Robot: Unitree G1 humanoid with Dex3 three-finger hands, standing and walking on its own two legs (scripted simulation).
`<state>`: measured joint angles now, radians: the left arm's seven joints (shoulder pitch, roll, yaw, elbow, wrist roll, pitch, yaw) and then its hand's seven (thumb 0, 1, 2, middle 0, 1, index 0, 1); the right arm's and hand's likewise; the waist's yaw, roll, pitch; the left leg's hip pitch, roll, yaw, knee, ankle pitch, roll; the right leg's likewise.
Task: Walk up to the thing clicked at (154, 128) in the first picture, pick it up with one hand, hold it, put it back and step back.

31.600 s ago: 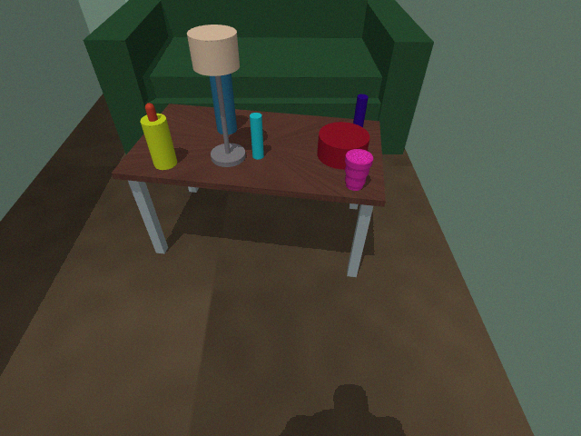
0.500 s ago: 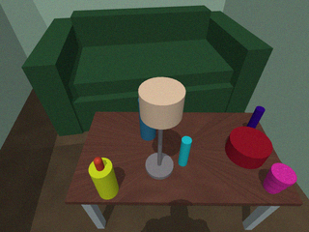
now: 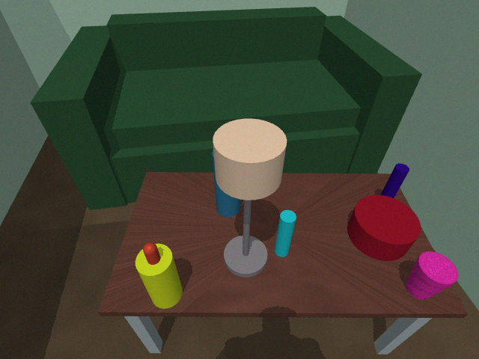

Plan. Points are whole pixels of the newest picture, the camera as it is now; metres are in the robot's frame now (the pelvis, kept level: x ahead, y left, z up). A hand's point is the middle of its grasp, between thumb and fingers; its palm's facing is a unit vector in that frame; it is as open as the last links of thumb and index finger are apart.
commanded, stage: stand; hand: left
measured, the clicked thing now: (158, 272) +0.40 +0.22 -0.19
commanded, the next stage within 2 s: step back in 0.30 s
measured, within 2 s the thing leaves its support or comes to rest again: neither
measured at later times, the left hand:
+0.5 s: hand out of the picture +0.06 +0.27 -0.17, palm faces -0.01 -0.92 -0.39, open 7.4 cm
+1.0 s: hand out of the picture +0.02 +0.30 -0.18, palm faces -0.04 -0.94 -0.34, open 7.4 cm
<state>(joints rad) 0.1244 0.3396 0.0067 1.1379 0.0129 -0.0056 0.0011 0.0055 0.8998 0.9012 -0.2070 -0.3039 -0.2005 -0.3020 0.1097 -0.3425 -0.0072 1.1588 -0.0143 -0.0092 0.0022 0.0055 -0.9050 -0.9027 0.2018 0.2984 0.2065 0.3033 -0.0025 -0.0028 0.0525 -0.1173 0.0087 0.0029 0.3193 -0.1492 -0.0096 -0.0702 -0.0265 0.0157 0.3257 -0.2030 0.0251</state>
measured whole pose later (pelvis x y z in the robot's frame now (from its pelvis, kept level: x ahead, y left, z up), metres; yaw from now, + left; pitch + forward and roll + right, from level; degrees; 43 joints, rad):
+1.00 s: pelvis -0.11 +0.05 -0.01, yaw +0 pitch -1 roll -1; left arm 0.07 0.39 0.06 0.87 0.01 0.07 0.03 0.01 0.90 0.90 -0.21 -0.30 -0.20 -0.30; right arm 0.18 -0.34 -0.05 0.95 -0.03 0.03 -0.02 0.01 -0.90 -0.90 0.21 0.30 0.21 0.30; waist -0.02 -0.06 0.19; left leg -0.22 -0.05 0.01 0.53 -0.30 0.06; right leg -0.48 0.11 0.17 1.03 -0.45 -0.02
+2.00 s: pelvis -0.37 +0.03 -0.03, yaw -5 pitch -4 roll -3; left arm 0.20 0.38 0.09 0.87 0.04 0.06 -0.01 0.01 0.90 0.90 -0.20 -0.30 -0.20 -0.30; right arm 0.08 -0.42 -0.06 0.81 -0.02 0.03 -0.02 0.01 -0.90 -0.90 0.20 0.30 0.21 0.30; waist 0.02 0.05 0.21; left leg -0.43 0.11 -0.04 0.70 -0.22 -0.01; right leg -0.22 0.06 0.05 0.65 -0.37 0.01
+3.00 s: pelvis -0.65 -0.02 -0.02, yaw +2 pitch -2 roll +0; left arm 0.24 0.39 0.08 0.90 0.05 0.00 -0.01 0.01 0.89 0.90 -0.21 -0.30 -0.20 -0.30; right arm 0.29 -0.40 -0.05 0.98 -0.04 0.03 0.01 0.01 -0.91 -0.90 0.20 0.30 0.21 0.30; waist 0.03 0.04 0.05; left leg -0.28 -0.02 -0.06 0.68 -0.47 -0.02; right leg -0.28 -0.04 -0.04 0.65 -0.34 -0.02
